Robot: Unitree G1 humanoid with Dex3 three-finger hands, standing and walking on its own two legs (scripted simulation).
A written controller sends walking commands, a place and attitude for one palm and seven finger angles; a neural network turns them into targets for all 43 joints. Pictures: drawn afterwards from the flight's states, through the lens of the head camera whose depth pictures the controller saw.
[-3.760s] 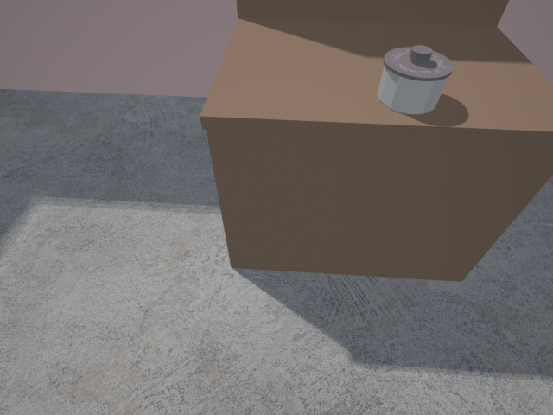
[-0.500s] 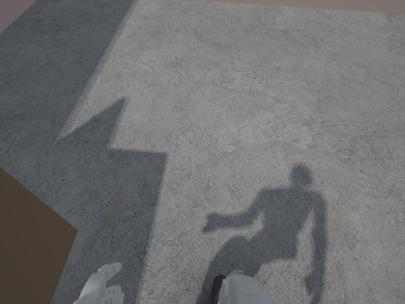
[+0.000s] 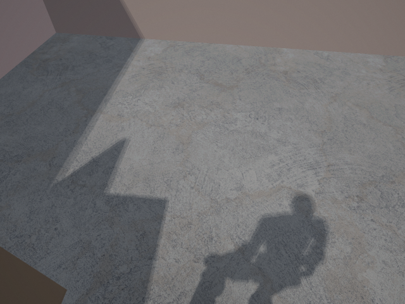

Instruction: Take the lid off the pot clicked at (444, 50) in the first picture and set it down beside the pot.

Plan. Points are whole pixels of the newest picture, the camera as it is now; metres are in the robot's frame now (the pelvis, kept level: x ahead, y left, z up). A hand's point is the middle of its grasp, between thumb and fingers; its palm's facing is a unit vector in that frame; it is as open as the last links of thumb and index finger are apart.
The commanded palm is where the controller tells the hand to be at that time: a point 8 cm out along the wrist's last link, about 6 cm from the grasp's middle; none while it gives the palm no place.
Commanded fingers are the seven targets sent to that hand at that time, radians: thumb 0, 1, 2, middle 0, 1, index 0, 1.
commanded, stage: turn to face it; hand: left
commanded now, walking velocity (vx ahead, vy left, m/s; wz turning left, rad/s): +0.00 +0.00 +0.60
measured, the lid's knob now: out of the picture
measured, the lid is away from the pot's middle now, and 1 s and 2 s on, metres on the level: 0.00 0.00 0.00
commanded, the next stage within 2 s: none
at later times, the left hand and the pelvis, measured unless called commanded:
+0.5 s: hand out of the picture +0.08 +0.21 -0.15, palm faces +0.27 -0.92 -0.29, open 7.4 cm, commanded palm none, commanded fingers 0.00 0.90 0.90 -0.20 -0.30 -0.20 -0.30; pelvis +0.02 -0.02 +0.00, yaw +14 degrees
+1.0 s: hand out of the picture -0.09 +0.16 -0.18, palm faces +0.58 -0.77 -0.25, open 7.4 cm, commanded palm none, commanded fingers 0.00 0.90 0.90 -0.20 -0.30 -0.20 -0.30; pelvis +0.01 -0.02 -0.01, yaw +35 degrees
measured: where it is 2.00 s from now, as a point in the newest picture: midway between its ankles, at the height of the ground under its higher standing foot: outside the picture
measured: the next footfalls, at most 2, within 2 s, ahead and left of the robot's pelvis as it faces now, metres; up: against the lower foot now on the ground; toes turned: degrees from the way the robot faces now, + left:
left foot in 0.02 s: +0.08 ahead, +0.11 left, +0.00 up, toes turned +6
right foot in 0.54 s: +0.09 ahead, -0.14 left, +0.00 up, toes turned +15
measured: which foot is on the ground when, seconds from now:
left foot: up 0.00-0.00, down 0.02-0.52, up 0.54-0.98, down 1.00-1.00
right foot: down 0.00-0.04, up 0.06-0.52, down 0.54-1.00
